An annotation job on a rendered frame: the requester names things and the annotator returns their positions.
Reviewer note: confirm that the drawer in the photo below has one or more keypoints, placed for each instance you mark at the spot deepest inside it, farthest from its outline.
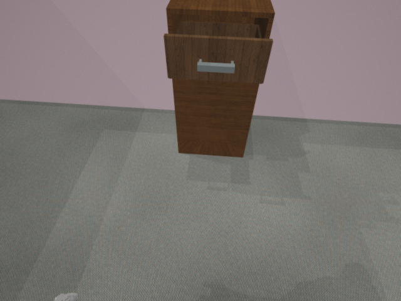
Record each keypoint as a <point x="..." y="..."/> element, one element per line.
<point x="217" y="43"/>

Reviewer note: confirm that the cabinet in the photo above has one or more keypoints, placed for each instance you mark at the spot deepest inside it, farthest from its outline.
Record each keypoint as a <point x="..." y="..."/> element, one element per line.
<point x="213" y="119"/>

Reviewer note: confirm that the handle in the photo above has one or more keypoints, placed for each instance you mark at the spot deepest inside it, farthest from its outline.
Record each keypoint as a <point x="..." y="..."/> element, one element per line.
<point x="216" y="67"/>
<point x="214" y="82"/>

